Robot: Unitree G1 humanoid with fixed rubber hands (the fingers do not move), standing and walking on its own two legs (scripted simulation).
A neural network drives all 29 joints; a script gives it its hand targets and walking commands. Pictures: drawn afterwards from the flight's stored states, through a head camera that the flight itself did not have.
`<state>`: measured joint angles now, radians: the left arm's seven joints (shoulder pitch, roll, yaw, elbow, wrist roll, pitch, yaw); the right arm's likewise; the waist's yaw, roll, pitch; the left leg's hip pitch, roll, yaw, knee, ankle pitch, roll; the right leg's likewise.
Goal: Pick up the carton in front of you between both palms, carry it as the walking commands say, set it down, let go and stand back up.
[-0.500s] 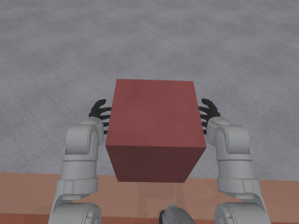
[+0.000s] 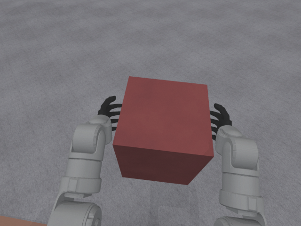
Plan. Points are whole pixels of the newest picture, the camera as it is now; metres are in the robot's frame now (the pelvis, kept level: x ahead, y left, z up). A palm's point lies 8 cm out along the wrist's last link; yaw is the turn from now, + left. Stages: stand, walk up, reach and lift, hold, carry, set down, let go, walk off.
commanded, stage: carry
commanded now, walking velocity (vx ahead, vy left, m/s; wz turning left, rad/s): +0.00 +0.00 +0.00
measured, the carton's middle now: (160, 135) +0.37 -0.01 +0.03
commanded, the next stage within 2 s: none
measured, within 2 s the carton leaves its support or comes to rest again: neither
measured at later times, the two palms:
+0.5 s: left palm (143, 93) +0.70 +0.07 -0.10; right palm (208, 93) +0.70 -0.23 -0.11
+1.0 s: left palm (141, 57) +0.88 +0.08 -0.02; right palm (201, 60) +0.84 -0.21 -0.03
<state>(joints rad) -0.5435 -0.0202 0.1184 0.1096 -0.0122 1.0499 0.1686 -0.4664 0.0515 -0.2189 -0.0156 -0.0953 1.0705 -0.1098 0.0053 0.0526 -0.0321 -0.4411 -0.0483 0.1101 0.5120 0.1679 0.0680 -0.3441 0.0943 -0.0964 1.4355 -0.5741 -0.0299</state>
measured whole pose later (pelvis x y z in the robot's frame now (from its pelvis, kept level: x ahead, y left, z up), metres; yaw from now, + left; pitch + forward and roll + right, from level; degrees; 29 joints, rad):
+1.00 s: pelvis +0.53 -0.04 -0.13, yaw -1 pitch +4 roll -2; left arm -0.51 -0.03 0.11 -0.02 0.02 1.12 0.13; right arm -0.40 0.06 -0.19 -0.12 -0.06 1.09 -0.12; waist -0.02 0.02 -0.04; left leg -0.35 -0.03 0.08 0.47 -0.19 0.10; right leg -0.52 0.01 -0.01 1.06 -0.43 -0.05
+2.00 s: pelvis +1.04 -0.07 -0.13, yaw -3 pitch +3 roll -1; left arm -0.14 -0.13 0.11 -0.28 0.12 1.23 0.09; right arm -0.15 0.13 -0.10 -0.26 -0.12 1.21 -0.08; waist -0.02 0.00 -0.07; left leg -0.36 0.03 0.24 0.49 -0.19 0.10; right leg -0.36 -0.04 -0.05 1.17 -0.37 -0.01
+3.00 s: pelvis +1.69 -0.07 -0.14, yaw -2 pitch +4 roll -1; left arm -0.17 -0.13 0.11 -0.36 0.11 1.25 0.10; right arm -0.17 0.14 -0.11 -0.34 -0.11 1.22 -0.08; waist -0.01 -0.01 -0.09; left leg -0.44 0.06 0.23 0.55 -0.18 0.08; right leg -0.20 -0.08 -0.06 0.96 -0.46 0.03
